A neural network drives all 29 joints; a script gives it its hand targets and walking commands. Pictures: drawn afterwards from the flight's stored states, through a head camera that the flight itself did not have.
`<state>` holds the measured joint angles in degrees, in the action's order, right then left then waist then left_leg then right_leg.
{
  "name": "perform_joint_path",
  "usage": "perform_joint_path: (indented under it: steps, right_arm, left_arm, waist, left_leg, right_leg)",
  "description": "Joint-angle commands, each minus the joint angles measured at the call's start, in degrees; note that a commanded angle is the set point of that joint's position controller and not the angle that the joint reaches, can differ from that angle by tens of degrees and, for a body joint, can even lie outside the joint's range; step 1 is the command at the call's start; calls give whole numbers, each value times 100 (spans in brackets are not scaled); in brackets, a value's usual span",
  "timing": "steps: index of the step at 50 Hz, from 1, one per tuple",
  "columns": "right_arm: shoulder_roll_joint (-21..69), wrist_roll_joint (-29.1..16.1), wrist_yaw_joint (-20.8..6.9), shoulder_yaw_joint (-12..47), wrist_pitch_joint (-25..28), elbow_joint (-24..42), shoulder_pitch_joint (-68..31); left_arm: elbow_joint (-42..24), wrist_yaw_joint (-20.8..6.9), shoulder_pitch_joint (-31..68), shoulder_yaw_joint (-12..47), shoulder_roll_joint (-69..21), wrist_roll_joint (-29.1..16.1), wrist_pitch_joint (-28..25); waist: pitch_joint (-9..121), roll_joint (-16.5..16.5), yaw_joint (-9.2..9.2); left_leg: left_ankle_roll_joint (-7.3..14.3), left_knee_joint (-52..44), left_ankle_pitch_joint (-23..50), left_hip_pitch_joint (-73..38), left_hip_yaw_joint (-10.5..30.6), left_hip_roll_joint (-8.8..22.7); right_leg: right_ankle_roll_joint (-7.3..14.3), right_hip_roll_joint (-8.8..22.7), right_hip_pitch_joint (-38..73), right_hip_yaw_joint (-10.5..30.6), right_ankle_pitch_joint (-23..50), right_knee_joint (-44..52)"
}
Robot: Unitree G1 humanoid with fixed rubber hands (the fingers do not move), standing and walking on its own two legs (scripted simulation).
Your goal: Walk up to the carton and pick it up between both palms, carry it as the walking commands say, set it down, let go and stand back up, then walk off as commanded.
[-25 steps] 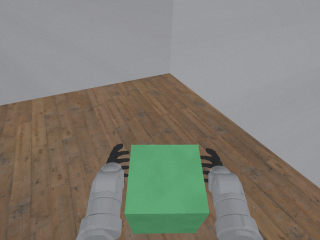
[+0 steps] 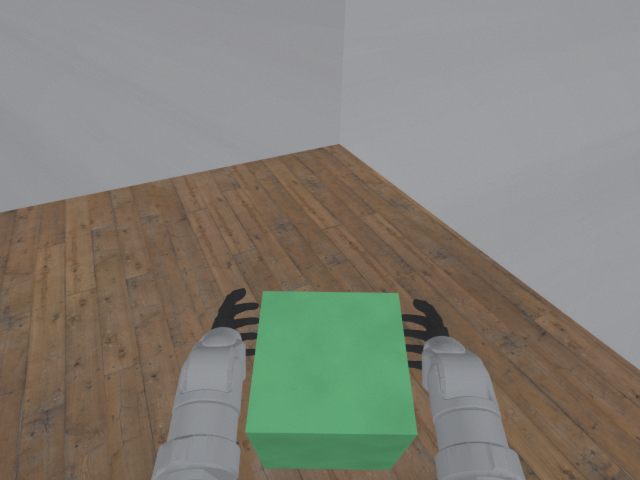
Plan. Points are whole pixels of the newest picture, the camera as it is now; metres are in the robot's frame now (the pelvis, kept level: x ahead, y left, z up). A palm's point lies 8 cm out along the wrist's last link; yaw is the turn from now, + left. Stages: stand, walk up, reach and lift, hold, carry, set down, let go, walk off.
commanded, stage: reach and lift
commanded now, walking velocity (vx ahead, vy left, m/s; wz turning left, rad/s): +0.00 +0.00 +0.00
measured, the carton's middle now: (328, 384) +0.30 +0.00 -0.03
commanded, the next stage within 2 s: hold in 0.08 s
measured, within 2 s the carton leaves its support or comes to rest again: neither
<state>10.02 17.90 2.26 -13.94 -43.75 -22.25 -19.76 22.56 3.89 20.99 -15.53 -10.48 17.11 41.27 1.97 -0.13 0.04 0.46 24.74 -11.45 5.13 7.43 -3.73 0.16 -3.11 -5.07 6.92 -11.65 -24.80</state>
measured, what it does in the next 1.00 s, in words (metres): stands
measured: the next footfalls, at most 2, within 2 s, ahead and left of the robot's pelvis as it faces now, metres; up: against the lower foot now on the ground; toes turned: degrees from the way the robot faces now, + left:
right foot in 1.84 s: -0.14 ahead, -0.10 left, +0.00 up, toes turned -19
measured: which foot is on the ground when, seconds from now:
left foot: down 0.00-1.00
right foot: down 0.00-1.00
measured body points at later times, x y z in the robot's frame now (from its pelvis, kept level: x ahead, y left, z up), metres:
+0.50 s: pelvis -0.01 -0.01 +0.00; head -0.08 +0.00 +0.44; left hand +0.29 +0.15 +0.05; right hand +0.30 -0.14 +0.05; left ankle +0.03 +0.11 -0.74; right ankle +0.03 -0.12 -0.74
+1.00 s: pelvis +0.00 +0.01 +0.00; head -0.07 +0.01 +0.45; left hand +0.30 +0.15 +0.05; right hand +0.30 -0.13 +0.04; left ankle +0.03 +0.11 -0.74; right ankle +0.03 -0.12 -0.74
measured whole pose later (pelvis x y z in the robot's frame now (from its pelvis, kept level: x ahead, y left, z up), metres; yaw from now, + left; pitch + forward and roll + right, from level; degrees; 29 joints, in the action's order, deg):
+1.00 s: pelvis +0.00 +0.01 +0.00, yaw +0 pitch -9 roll +0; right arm 9.0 16.0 1.9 -11.0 -44.7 -19.3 -16.3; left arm 18.8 3.0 17.3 -12.1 -9.3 15.3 42.2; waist 1.3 -0.4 -0.2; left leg 1.1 24.3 -11.6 3.8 6.4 -3.8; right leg -0.4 -2.6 -3.6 7.1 -11.5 -23.8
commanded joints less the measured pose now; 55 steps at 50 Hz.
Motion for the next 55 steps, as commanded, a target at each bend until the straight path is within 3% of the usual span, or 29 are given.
perform_joint_path:
  steps: [1, 3, 10, 17, 21, 22, 31, 42, 49, 55]
  right_arm:
    - [5901, -1797, -1571, 2939, 365, 426, -3340]
    - [5929, -1801, -1556, 2972, 351, 452, -3314]
    - [6069, -1879, -1533, 3039, 332, 471, -3186]
    - [6122, -1898, -1535, 2980, 369, 347, -3547]
    - [6097, -1858, -1533, 2919, 392, 231, -3579]
    - [6122, -1858, -1534, 2901, 402, 195, -3547]
    - [5837, -1755, -1595, 2721, 400, 146, -3473]
    - [5542, -1894, -1614, 3096, 352, 790, -3116]
    - [5535, -1933, -1600, 3226, 347, 1012, -2922]
    - [5647, -1959, -1568, 3306, 340, 1090, -3035]
  left_arm:
    - [91, -1734, 2644, 2897, -5950, -1572, -31]
    - [67, -1773, 2586, 2892, -5882, -1583, -33]
    - [-195, -1867, 2646, 3022, -5749, -1659, -48]
    - [-86, -1926, 2949, 2947, -5656, -1633, -100]
    - [30, -1940, 2977, 2913, -5688, -1621, -116]
    - [-9, -1939, 3043, 2954, -5715, -1634, -120]
    - [178, -1860, 2854, 2900, -5925, -1554, -37]
    - [-142, -1713, 2195, 3148, -6048, -1676, 12]
    - [-394, -1700, 2069, 3332, -6041, -1758, 20]
    - [-409, -1726, 2076, 3234, -5894, -1717, -7]
  waist:
    - [1160, 26, 3]
    - [1109, -104, -9]
    - [1060, -42, -53]
    - [961, -55, -117]
    - [959, -148, -72]
    - [1035, 8, -75]
    - [923, 173, 34]
    - [1056, 131, -10]
    - [1070, 217, 14]
    - [1026, 20, -56]
  left_leg:
    - [-39, -400, 586, -249, -94, 40]
    - [-7, -403, 507, -224, -106, 29]
    - [26, -423, 414, -97, -161, 0]
    - [82, -420, -219, 90, -206, 3]
    - [78, -409, -193, -1, -207, 21]
    - [63, -408, -191, 19, -208, 23]
    - [-24, -468, -38, -54, -110, 104]
    - [-121, -457, 927, -438, 29, 176]
    - [-127, -458, 1037, -475, 5, 150]
    - [-42, -442, 726, -280, -49, 83]
  right_leg:
    - [-14, 12, 161, -119, 556, 417]
    - [-47, 35, 167, -98, 491, 457]
    - [-79, 72, 339, -31, 509, 503]
    - [-62, 113, 221, 20, -285, 545]
    - [-62, 111, 94, -9, -334, 542]
    - [-41, 109, 133, -14, -304, 511]
    - [51, 26, 75, -150, -122, 424]
    - [71, -50, 81, -160, 441, 389]
    - [85, -67, 123, -155, 579, 401]
    - [39, -58, 192, -155, 506, 409]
